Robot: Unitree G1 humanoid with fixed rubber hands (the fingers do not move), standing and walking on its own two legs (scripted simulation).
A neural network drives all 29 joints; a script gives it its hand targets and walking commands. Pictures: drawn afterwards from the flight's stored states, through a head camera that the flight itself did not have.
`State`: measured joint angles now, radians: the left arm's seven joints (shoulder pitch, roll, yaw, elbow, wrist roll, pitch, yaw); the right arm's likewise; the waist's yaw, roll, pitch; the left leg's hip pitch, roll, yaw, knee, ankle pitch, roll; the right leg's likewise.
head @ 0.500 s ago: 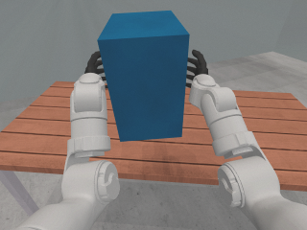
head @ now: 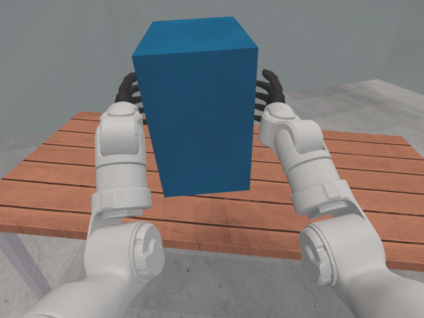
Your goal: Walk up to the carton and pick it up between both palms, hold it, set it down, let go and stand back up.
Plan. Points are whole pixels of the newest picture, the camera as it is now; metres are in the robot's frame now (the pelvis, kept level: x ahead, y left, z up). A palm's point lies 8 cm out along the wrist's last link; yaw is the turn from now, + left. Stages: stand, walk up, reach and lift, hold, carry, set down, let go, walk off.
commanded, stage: hold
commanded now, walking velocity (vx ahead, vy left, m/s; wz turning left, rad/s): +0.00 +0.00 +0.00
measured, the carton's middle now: (200, 103) +0.44 +0.01 +0.26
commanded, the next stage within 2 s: none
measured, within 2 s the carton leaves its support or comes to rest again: neither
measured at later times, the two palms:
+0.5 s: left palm (136, 111) +0.38 +0.13 +0.27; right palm (279, 113) +0.36 -0.13 +0.28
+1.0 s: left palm (128, 112) +0.37 +0.14 +0.27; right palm (275, 113) +0.35 -0.11 +0.28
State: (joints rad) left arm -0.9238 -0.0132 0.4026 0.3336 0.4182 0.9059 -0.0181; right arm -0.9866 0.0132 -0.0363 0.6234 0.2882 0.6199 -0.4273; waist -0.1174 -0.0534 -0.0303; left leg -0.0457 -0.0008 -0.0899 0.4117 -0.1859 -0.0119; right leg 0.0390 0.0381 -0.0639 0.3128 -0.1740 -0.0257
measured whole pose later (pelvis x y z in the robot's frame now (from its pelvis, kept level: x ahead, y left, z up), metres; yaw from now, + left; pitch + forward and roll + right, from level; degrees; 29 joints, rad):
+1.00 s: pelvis +0.00 +0.00 +0.00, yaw +0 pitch -11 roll -2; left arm -0.91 -0.03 0.39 0.30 0.42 0.91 -0.01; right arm -0.96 0.01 -0.04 0.57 0.29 0.63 -0.43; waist -0.13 -0.04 -0.02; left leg -0.04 -0.01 -0.09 0.42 -0.19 -0.01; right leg 0.05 0.03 -0.06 0.32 -0.18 -0.02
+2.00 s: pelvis +0.01 +0.00 +0.00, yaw +1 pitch -10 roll -2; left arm -0.90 -0.03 0.39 0.28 0.41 0.92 0.00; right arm -0.97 0.00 -0.02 0.58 0.32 0.62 -0.44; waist -0.14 -0.03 -0.02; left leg -0.05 0.00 -0.09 0.43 -0.20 -0.01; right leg 0.04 0.04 -0.06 0.32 -0.19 -0.02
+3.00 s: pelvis -0.01 +0.00 +0.00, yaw +1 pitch -10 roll -1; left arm -0.97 -0.02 0.43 0.40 0.44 0.88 -0.01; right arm -1.03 0.02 -0.07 0.68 0.25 0.59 -0.42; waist -0.12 -0.05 -0.03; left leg -0.06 0.00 -0.08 0.40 -0.16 -0.01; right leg 0.02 0.04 -0.06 0.33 -0.17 -0.03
